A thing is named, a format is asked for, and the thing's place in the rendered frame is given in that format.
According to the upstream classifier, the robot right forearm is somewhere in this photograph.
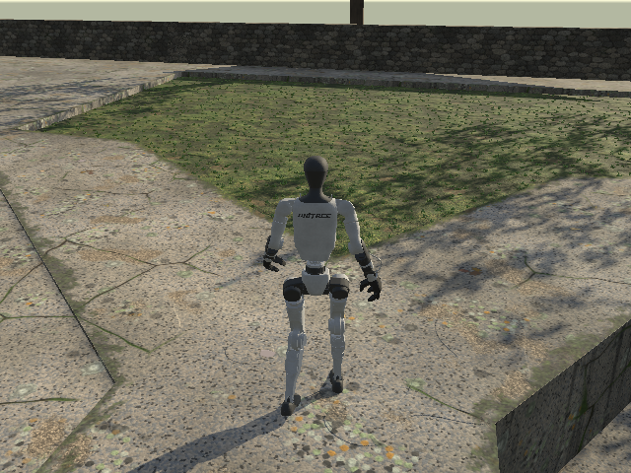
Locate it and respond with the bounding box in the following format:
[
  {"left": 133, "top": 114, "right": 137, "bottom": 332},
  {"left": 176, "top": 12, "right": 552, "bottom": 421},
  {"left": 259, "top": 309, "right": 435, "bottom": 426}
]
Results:
[{"left": 355, "top": 239, "right": 378, "bottom": 282}]

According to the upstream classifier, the robot right thigh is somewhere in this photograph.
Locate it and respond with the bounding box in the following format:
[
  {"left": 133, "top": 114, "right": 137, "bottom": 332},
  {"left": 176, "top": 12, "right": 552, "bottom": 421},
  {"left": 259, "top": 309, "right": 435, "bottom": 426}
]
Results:
[{"left": 328, "top": 274, "right": 350, "bottom": 335}]

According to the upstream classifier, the robot thigh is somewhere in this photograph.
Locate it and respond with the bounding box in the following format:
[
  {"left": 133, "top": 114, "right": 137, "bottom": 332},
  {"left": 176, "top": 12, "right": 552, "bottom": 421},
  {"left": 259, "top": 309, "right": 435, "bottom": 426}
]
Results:
[
  {"left": 283, "top": 277, "right": 307, "bottom": 350},
  {"left": 328, "top": 274, "right": 350, "bottom": 335}
]

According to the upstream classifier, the right robot hand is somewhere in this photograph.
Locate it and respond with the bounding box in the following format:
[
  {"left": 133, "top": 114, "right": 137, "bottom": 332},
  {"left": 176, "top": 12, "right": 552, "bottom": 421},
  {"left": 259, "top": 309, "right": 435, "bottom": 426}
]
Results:
[{"left": 360, "top": 272, "right": 382, "bottom": 302}]

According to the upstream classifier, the left robot hand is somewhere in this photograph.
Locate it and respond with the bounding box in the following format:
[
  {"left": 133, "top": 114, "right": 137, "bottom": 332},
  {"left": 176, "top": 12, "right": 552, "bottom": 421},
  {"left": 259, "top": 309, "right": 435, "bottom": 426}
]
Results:
[{"left": 263, "top": 255, "right": 286, "bottom": 272}]

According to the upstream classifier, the robot left thigh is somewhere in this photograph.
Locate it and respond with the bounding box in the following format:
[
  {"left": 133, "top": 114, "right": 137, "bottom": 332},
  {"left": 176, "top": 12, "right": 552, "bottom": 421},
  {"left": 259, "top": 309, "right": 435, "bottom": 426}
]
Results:
[{"left": 283, "top": 277, "right": 307, "bottom": 350}]

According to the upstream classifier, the right robot upper arm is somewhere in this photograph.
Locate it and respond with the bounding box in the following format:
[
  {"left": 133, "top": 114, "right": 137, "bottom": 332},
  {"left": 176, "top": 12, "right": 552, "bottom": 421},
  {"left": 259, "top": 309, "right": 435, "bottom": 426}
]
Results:
[{"left": 336, "top": 199, "right": 364, "bottom": 255}]

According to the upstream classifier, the robot left forearm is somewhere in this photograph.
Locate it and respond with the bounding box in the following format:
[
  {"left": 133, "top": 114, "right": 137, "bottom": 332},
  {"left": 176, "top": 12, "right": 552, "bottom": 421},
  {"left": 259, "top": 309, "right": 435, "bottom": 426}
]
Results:
[{"left": 263, "top": 235, "right": 278, "bottom": 262}]

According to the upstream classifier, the left robot upper arm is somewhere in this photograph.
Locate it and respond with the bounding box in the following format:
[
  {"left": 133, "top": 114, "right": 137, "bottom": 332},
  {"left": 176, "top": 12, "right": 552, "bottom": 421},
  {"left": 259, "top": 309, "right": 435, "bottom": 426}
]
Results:
[{"left": 268, "top": 198, "right": 296, "bottom": 250}]

